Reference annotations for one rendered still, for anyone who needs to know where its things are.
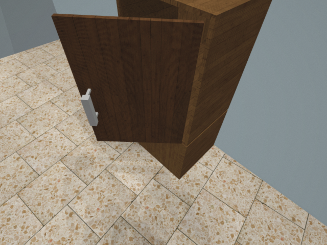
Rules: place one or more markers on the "cupboard door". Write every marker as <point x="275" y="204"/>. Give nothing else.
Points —
<point x="140" y="72"/>

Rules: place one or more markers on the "handle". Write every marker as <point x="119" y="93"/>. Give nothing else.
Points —
<point x="89" y="108"/>

